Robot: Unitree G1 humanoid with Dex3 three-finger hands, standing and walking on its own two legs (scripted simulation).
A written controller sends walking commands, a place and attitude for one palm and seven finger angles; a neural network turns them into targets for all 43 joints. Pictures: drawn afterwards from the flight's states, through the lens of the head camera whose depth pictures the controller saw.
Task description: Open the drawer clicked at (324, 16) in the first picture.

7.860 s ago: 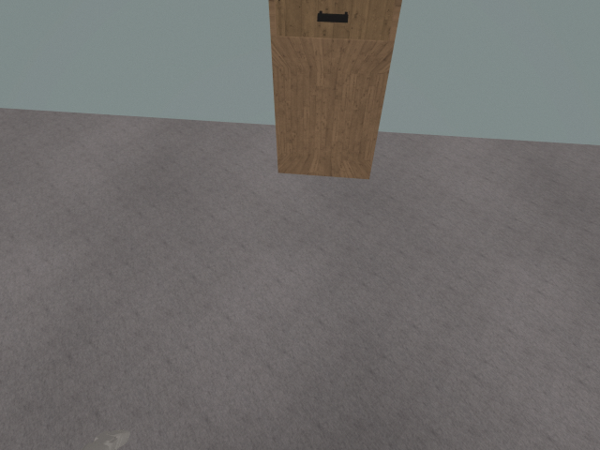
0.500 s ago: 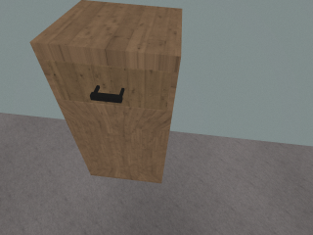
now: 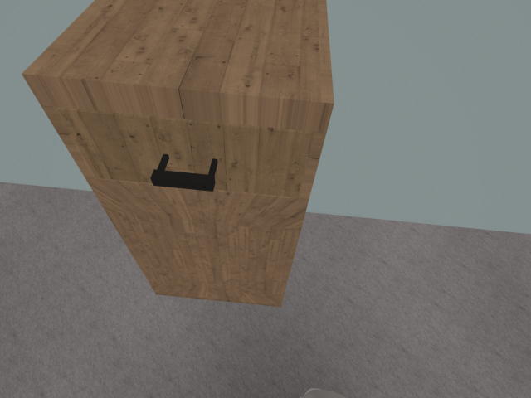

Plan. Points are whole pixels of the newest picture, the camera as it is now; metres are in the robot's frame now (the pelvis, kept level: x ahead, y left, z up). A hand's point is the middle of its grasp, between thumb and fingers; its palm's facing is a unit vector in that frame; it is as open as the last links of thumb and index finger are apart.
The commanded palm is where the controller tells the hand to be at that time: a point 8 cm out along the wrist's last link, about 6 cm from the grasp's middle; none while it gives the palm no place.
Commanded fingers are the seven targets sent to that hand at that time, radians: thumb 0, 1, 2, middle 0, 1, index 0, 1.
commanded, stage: come to a stop and stand still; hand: left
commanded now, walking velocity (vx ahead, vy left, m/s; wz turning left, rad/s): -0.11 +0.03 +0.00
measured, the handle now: (186, 171) +0.49 +0.17 +0.02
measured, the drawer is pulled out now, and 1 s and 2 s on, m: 0.00 0.00 0.00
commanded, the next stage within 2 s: none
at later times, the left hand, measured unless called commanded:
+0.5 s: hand out of the picture +0.02 +0.24 -0.18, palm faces +0.02 -0.97 -0.23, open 7.3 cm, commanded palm none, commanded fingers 0.00 0.90 0.90 -0.20 -0.30 -0.20 -0.30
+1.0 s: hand out of the picture -0.13 +0.25 -0.18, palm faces +0.04 -0.98 -0.19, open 7.4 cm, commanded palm none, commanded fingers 0.00 0.90 0.90 -0.20 -0.30 -0.20 -0.30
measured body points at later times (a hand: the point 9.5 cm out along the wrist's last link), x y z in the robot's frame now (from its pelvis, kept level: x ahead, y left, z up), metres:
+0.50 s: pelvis -0.03 +0.05 -0.01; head -0.06 +0.06 +0.44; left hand +0.02 +0.29 -0.16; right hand +0.07 -0.19 -0.14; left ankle +0.00 +0.13 -0.74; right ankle +0.03 -0.10 -0.73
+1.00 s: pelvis -0.10 +0.08 -0.01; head -0.12 +0.07 +0.44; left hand -0.13 +0.30 -0.16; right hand -0.08 -0.17 -0.16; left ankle +0.00 +0.14 -0.74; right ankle +0.00 -0.06 -0.73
